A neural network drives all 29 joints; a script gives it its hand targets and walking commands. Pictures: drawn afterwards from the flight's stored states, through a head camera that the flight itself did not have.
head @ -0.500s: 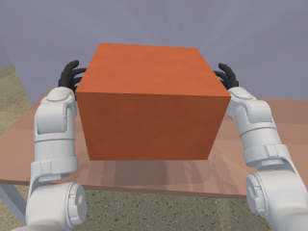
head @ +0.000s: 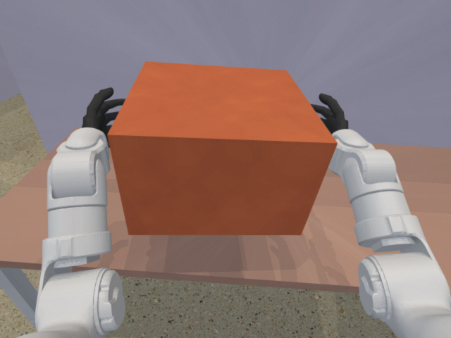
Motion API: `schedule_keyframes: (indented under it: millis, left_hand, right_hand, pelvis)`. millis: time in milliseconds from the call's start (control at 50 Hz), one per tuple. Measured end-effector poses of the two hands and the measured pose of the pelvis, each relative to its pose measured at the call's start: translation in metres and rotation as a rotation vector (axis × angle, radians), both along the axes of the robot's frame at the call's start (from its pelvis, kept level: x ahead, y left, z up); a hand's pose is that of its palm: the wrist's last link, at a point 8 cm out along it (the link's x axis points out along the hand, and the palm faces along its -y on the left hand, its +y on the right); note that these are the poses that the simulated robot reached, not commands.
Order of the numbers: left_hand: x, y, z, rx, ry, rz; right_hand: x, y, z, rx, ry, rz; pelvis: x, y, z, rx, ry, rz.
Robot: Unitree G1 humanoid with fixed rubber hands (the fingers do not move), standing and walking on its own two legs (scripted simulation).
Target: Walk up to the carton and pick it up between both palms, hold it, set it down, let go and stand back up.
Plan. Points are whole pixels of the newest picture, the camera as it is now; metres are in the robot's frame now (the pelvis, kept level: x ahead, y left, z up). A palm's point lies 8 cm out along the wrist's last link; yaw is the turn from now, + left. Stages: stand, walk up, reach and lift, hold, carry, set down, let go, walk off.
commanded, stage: hold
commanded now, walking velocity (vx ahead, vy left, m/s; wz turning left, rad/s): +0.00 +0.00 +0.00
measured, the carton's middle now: (217, 142) +0.42 +0.00 +0.20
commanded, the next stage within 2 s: none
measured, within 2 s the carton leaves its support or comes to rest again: neither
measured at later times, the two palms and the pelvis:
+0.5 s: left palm (97, 138) +0.36 +0.19 +0.25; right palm (335, 137) +0.36 -0.20 +0.25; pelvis +0.00 +0.00 +0.00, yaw +0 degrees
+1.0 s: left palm (96, 133) +0.37 +0.19 +0.26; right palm (332, 133) +0.37 -0.20 +0.25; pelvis +0.00 +0.00 +0.00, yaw +0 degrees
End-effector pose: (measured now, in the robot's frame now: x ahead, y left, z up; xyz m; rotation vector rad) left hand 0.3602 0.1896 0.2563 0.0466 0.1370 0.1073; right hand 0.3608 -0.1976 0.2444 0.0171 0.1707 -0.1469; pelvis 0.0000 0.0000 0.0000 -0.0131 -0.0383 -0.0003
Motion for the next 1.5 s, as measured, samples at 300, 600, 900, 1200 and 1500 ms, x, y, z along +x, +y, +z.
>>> schedule_keyframes:
  millis: [300, 600, 900, 1200, 1500]
  left_hand:
    - [0.003, -0.004, -0.001, 0.000, -0.002, -0.007]
    - [-0.006, 0.001, -0.002, -0.001, -0.003, 0.010]
    - [0.003, 0.003, 0.004, 0.001, -0.011, -0.002]
    - [0.004, 0.002, -0.002, 0.013, -0.011, 0.008]
    - [-0.003, -0.001, -0.004, 0.007, -0.003, 0.014]
  right_hand:
    - [0.002, -0.004, 0.004, -0.015, -0.005, -0.004]
    - [-0.002, 0.000, 0.000, -0.010, -0.005, 0.013]
    - [0.003, 0.002, 0.007, -0.029, -0.012, 0.003]
    - [0.008, 0.002, 0.004, -0.027, -0.014, 0.013]
    - [0.002, -0.001, -0.004, -0.002, -0.004, 0.014]
  pelvis:
    - [0.004, 0.001, 0.000, -0.001, 0.001, -0.002]
    - [0.001, 0.000, 0.000, -0.001, -0.001, -0.005]
    - [-0.001, 0.001, 0.000, -0.001, 0.012, -0.001]
    - [0.009, 0.002, 0.000, -0.004, 0.010, 0.002]
    - [0.004, -0.001, 0.000, -0.001, 0.002, 0.000]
